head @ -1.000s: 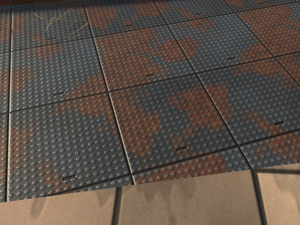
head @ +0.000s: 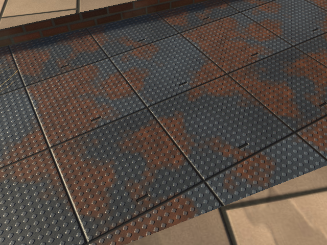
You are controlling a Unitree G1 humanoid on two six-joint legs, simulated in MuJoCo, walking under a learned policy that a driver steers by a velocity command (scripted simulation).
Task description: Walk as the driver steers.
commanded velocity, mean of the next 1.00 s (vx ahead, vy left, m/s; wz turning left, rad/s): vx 0.93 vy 0.00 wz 0.20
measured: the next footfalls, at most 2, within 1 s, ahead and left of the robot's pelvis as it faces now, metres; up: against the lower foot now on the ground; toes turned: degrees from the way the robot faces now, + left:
left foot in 0.28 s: +0.40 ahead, +0.05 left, +0.00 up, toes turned -15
right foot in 0.70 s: +0.65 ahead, -0.26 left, +0.00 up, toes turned +2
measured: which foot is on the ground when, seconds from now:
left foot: up 0.00-0.26, down 0.28-0.70, up 0.72-1.00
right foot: down 0.00-0.30, up 0.32-0.68, down 0.70-1.00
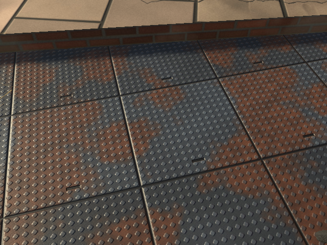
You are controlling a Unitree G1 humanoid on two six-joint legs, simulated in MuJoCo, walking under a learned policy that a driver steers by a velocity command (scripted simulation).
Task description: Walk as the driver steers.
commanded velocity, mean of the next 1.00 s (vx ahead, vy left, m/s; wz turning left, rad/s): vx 0.72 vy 0.00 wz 0.38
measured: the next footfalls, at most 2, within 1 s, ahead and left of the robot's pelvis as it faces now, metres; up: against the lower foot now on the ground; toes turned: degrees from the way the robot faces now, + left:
left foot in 0.14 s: +0.27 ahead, +0.01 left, -0.15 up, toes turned +15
right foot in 0.46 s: +0.71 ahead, -0.07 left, -0.15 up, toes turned +31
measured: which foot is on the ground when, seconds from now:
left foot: up 0.00-0.12, down 0.14-0.44, up 0.46-0.80, down 0.82-1.00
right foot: down 0.00-0.14, up 0.16-0.44, down 0.46-0.84, up 0.86-1.00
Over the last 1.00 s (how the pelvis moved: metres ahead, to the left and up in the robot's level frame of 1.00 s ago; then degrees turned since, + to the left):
0.75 -0.14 -0.02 14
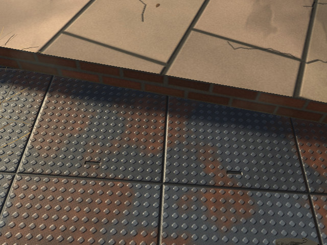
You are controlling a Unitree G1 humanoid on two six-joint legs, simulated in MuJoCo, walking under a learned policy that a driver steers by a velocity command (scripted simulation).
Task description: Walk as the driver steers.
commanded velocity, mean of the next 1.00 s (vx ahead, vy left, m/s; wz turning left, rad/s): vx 0.03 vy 0.00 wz -0.60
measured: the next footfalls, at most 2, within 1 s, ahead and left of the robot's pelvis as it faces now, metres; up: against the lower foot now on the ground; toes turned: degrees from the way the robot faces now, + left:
right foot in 0.26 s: +0.12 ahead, -0.15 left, +0.00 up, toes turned -19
left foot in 0.68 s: +0.24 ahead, +0.04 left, +0.00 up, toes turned -41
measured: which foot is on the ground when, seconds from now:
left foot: down 0.00-0.26, up 0.28-0.66, down 0.68-1.00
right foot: up 0.00-0.24, down 0.26-0.68, up 0.70-0.98, down 1.00-1.00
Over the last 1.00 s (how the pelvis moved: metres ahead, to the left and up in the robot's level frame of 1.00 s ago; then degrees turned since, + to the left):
0.75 0.14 -0.12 18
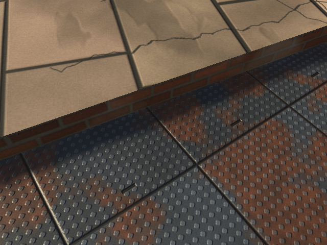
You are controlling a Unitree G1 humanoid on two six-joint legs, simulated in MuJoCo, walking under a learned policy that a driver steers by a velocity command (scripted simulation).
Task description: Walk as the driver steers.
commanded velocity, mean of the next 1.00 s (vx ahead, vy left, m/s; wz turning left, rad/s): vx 0.00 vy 0.00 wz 0.48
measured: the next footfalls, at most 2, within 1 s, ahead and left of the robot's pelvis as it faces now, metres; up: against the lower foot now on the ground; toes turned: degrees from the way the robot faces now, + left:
left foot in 0.36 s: +0.01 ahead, +0.15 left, +0.00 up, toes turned +19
right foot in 0.82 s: +0.16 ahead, -0.03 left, +0.00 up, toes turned +35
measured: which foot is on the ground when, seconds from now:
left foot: down 0.00-0.02, up 0.04-0.34, down 0.36-1.00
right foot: down 0.00-0.36, up 0.38-0.80, down 0.82-1.00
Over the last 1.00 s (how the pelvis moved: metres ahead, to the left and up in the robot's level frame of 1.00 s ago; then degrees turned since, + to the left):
0.11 -0.02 0.00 -33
